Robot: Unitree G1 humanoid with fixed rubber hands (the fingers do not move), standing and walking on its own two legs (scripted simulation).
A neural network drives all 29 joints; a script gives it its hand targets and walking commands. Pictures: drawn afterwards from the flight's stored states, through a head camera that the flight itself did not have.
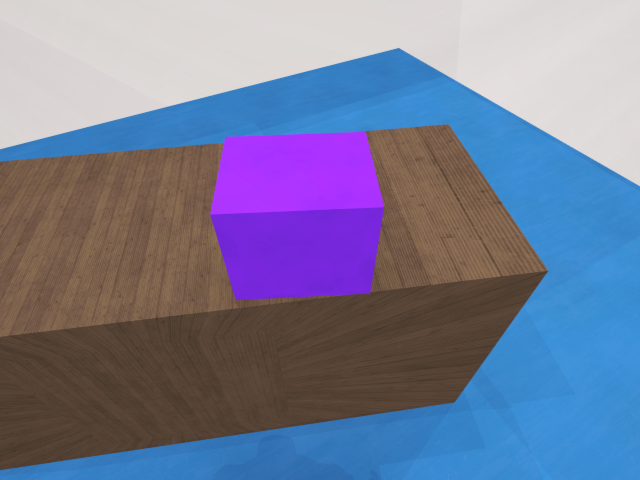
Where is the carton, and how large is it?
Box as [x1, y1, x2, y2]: [210, 132, 383, 299]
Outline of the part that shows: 365,132 225,137 210,214 236,299 369,293 383,204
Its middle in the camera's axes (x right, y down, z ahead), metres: -0.03 -0.04 +0.66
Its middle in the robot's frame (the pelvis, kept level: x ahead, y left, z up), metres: +0.51 +0.03 +0.01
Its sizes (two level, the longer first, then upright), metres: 0.235 0.186 0.207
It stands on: a pedestal, 0.68 m high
